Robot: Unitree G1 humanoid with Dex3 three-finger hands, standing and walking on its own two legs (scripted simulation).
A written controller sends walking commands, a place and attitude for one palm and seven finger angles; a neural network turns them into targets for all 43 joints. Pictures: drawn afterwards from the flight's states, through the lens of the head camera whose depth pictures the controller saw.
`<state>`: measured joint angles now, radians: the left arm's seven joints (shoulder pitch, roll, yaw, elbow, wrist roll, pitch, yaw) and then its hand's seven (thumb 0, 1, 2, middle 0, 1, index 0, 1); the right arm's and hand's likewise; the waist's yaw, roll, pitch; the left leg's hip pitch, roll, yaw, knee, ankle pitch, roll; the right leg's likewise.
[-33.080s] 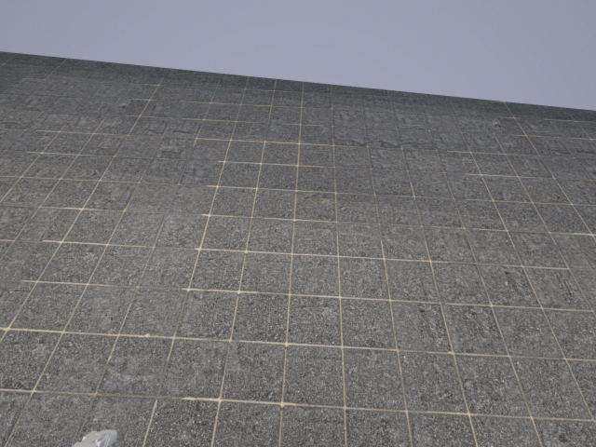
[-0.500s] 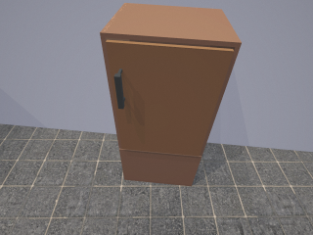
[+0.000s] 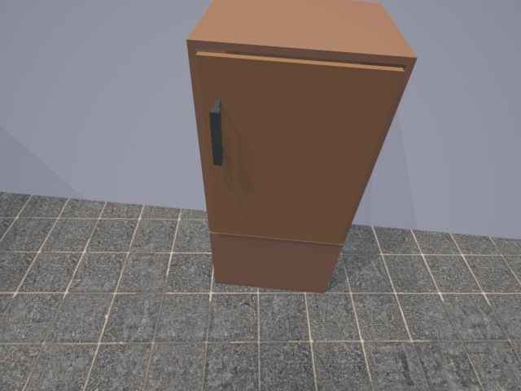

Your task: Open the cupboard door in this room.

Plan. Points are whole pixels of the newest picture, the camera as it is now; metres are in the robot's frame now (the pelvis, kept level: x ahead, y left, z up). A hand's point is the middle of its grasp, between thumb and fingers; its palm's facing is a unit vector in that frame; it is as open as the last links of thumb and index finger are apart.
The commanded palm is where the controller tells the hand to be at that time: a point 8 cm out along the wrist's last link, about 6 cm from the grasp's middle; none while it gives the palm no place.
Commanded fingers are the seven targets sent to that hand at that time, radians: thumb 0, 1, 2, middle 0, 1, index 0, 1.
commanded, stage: shuffle to correct the standing spot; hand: left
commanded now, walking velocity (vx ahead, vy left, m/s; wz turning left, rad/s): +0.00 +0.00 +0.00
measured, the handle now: (218, 133) +0.65 +0.14 +0.04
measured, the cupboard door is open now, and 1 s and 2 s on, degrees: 0 0 0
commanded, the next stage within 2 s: come to a stop and stand still in 0.56 s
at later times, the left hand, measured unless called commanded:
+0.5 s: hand out of the picture -0.02 +0.13 -0.19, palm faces +0.11 -0.99 -0.11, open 7.4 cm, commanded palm none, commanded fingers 0.00 0.90 0.90 -0.20 -0.30 -0.20 -0.30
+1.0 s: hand (186, 352) +0.23 +0.15 -0.18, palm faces +0.02 -0.98 -0.22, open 7.4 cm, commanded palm none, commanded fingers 0.00 0.90 0.90 -0.20 -0.30 -0.20 -0.30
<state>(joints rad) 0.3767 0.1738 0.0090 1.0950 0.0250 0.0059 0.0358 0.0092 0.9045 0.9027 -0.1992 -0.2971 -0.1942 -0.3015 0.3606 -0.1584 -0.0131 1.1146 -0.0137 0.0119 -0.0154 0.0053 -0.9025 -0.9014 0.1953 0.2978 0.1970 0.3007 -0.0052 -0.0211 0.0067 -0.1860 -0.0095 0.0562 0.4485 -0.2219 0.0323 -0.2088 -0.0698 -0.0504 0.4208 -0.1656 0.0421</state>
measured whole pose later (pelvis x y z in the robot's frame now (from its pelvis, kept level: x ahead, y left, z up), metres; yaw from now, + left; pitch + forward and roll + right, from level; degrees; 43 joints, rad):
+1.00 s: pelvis +0.12 -0.03 -0.02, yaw +2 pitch -2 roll -1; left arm 0.10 0.16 0.05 0.96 0.03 0.01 0.04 0.01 0.91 0.90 -0.20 -0.30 -0.19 -0.30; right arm 0.31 -0.16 -0.06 1.08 -0.01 0.03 -0.04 0.01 -0.90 -0.90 0.19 0.30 0.20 0.30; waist -0.05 0.02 0.12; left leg -0.32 0.04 0.08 0.80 -0.47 -0.03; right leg -0.35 -0.10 -0.15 0.59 -0.20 0.01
